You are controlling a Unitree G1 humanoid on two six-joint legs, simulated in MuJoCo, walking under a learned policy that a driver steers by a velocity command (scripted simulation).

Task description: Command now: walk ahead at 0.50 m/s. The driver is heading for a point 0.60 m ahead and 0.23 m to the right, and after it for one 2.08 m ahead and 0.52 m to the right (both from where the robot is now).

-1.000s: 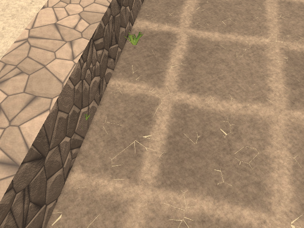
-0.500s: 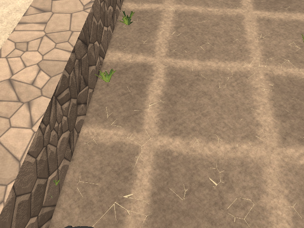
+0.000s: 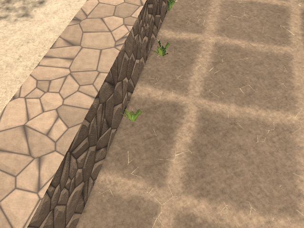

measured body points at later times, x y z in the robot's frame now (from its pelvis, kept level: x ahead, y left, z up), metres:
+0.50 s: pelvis +0.27 +0.01 +0.00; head +0.30 +0.01 +0.45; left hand +0.47 +0.20 -0.13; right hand +0.18 -0.22 -0.14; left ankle +0.17 +0.10 -0.74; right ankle +0.41 -0.14 -0.69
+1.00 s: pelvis +0.40 -0.05 +0.00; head +0.42 -0.09 +0.45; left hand +0.58 +0.19 -0.11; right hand +0.40 -0.34 -0.13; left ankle +0.53 +0.10 -0.67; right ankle +0.42 -0.10 -0.74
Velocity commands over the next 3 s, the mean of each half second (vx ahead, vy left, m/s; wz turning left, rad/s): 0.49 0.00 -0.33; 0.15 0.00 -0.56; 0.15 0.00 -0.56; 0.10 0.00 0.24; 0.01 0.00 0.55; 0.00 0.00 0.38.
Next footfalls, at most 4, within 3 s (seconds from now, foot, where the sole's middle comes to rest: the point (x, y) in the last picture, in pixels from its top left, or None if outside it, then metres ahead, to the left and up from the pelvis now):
0.06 left None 0.21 0.10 -0.77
0.60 right None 0.46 -0.11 -0.77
1.28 left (161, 209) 0.54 0.04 -0.77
1.72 right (223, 223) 0.50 -0.22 -0.77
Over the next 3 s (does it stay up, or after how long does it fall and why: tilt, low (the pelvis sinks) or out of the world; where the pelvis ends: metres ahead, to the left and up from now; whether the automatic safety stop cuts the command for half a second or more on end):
stays up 0.53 -0.13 0.01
